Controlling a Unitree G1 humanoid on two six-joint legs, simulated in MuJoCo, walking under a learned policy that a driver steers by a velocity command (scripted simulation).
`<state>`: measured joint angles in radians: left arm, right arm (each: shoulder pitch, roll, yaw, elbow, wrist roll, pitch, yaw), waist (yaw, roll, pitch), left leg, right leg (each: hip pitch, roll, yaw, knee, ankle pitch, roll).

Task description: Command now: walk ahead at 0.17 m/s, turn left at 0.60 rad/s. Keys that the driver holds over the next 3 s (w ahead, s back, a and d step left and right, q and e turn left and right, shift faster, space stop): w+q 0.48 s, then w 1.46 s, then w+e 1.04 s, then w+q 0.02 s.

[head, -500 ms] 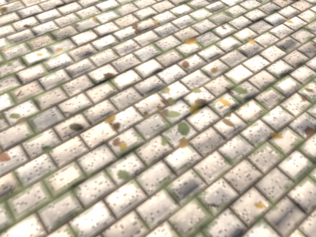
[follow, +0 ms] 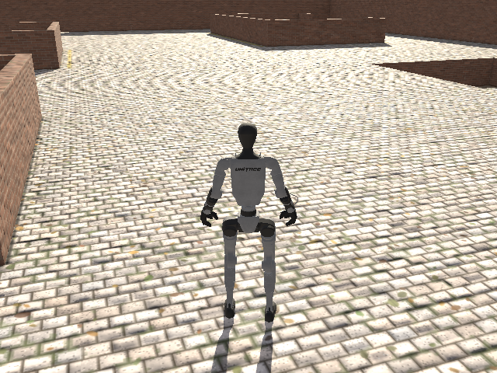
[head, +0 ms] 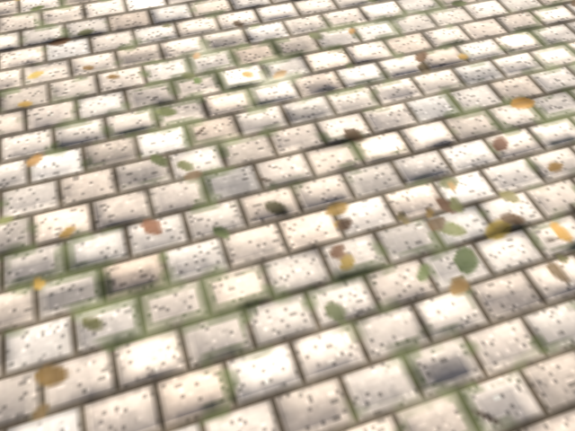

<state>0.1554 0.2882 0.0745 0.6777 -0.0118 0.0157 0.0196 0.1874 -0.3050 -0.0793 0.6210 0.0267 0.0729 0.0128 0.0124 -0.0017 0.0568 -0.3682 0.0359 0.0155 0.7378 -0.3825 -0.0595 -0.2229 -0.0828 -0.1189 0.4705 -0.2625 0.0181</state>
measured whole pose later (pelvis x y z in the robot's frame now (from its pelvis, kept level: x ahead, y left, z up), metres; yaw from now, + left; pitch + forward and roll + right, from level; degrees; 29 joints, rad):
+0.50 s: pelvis +0.18 +0.04 -0.01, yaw +17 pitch +3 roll -2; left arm -0.02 0.29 0.06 0.65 -0.01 -0.11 -0.05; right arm 0.47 -0.29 -0.06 0.76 0.03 -0.02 -0.03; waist -0.10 -0.03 0.02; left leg 0.05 -0.04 -0.24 0.35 -0.44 0.05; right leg -0.53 0.03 0.04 0.49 -0.03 0.02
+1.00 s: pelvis +0.44 +0.15 -0.01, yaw +23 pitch +2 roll -2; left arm 0.41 0.31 0.06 0.86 -0.03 -0.06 -0.01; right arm 0.04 -0.27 -0.02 0.62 0.01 -0.07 0.04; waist 0.10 0.02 0.03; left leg -0.49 0.04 -0.01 0.51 -0.07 0.05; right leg 0.06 0.00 -0.04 0.31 -0.39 0.03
